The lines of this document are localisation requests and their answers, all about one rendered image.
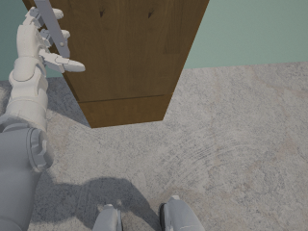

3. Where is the cupboard door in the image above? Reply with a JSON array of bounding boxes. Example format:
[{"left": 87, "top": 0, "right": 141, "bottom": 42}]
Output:
[{"left": 29, "top": 0, "right": 206, "bottom": 102}]

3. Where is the left robot upper arm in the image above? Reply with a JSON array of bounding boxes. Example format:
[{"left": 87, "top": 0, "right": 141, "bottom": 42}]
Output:
[{"left": 0, "top": 127, "right": 54, "bottom": 231}]

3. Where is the robot left shin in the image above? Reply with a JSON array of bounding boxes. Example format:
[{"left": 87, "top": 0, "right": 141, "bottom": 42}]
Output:
[{"left": 103, "top": 204, "right": 114, "bottom": 210}]

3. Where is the robot right shin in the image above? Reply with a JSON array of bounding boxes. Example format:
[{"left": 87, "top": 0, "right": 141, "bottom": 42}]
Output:
[{"left": 165, "top": 195, "right": 180, "bottom": 231}]

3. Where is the handle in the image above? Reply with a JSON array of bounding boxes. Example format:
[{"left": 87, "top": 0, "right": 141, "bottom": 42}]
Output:
[{"left": 34, "top": 0, "right": 70, "bottom": 58}]

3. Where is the left robot forearm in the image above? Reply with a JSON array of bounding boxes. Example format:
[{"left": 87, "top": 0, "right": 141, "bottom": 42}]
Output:
[{"left": 0, "top": 57, "right": 48, "bottom": 134}]

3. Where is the robot left hand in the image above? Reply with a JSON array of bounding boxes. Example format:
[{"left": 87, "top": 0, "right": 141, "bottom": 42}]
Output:
[{"left": 16, "top": 7, "right": 86, "bottom": 73}]

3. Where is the robot shin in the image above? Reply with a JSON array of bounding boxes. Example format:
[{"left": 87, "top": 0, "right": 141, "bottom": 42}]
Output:
[
  {"left": 165, "top": 195, "right": 180, "bottom": 231},
  {"left": 103, "top": 204, "right": 114, "bottom": 210}
]

